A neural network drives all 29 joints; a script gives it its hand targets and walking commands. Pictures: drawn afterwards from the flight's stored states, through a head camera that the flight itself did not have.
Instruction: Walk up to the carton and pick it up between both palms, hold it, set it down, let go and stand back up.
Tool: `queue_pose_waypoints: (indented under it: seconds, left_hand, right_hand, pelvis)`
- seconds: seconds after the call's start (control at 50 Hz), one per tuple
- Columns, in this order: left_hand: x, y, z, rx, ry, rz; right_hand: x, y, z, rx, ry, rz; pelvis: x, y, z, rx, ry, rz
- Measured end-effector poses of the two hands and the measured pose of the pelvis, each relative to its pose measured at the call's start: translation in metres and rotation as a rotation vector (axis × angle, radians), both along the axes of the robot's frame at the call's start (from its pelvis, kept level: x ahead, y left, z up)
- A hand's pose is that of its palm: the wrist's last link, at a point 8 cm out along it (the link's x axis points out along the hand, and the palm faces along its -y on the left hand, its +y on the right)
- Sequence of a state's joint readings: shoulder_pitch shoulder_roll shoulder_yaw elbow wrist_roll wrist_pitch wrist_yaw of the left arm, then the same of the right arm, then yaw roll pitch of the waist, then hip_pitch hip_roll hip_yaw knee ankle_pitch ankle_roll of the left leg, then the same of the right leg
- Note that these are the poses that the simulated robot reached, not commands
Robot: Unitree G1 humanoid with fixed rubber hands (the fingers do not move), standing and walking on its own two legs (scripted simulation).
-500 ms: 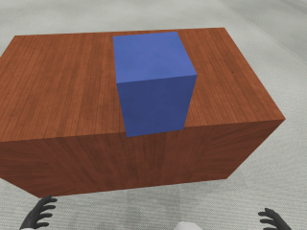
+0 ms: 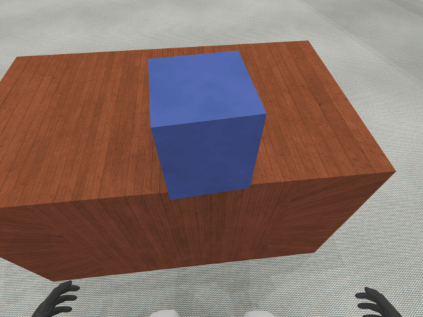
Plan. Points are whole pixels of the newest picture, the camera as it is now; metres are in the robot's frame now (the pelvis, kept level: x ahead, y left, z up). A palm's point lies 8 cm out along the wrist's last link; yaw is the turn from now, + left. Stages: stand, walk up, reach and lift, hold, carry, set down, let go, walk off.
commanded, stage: walk up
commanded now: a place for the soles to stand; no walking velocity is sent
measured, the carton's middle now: (202, 128) +0.49 +0.02 +0.04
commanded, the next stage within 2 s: stand in 1.62 s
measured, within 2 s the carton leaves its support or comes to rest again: neither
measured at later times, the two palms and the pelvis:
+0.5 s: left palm (28, 286) +0.19 +0.38 -0.09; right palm (351, 276) +0.19 -0.26 -0.05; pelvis +0.09 +0.07 -0.01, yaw +0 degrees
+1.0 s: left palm (41, 264) +0.22 +0.34 -0.05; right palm (363, 288) +0.17 -0.29 -0.07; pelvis +0.08 +0.03 +0.00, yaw -1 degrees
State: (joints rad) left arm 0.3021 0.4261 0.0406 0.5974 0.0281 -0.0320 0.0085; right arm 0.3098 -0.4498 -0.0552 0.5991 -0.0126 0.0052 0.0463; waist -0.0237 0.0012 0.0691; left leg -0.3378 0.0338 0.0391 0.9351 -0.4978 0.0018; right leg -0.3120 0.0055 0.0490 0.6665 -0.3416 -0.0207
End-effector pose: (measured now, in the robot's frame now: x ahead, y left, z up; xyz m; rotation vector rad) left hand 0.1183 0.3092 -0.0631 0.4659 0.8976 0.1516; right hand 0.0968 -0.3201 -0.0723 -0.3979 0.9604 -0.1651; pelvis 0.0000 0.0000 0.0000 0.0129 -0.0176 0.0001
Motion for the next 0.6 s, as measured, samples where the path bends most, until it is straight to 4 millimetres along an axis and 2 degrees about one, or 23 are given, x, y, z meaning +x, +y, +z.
queue_pose_waypoints:
  seconds: [0.08, 0.14, 0.24, 0.34, 0.46, 0.6]
  left_hand:
    - [-0.003, 0.015, -0.002, 0.007, 0.043, 0.025]
    - [0.003, 0.03, -0.007, -0.001, 0.051, 0.038]
    - [0.028, 0.056, -0.033, -0.044, 0.047, 0.041]
    - [0.058, 0.066, -0.032, -0.074, 0.02, 0.044]
    - [0.07, 0.07, -0.032, -0.079, 0.025, 0.047]
    - [0.076, 0.056, -0.026, -0.055, 0.014, 0.042]
  right_hand:
    - [0.022, 0.012, 0.0, 0.002, 0.004, 0.014]
    - [0.039, 0.027, 0.001, -0.006, -0.002, 0.024]
    - [0.063, 0.05, 0.004, -0.066, -0.035, 0.015]
    - [0.077, 0.063, 0.023, -0.106, -0.063, -0.017]
    - [0.089, 0.066, 0.028, -0.124, -0.07, -0.024]
    - [0.085, 0.05, 0.018, -0.106, -0.069, -0.04]
  pelvis:
    - [0.018, 0.012, 0.001, 0.002, 0.005, 0.013]
    - [0.032, 0.025, -0.001, -0.01, -0.001, 0.016]
    - [0.055, 0.054, -0.015, -0.043, -0.011, 0.011]
    - [0.074, 0.068, -0.007, -0.058, -0.035, -0.001]
    - [0.086, 0.072, -0.005, -0.064, -0.042, -0.001]
    - [0.085, 0.057, -0.007, -0.039, -0.05, -0.009]
